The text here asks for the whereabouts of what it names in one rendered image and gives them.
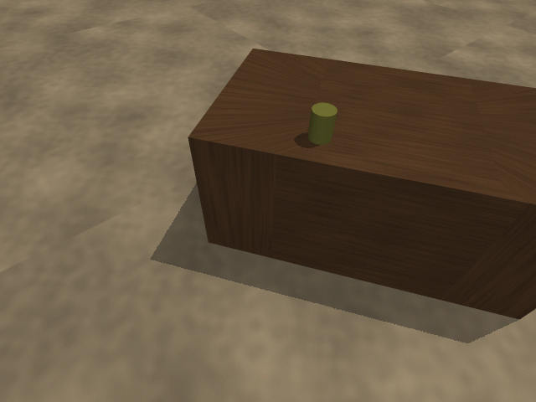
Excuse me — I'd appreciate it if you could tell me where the can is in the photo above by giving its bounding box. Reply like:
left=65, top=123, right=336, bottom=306
left=308, top=103, right=338, bottom=145

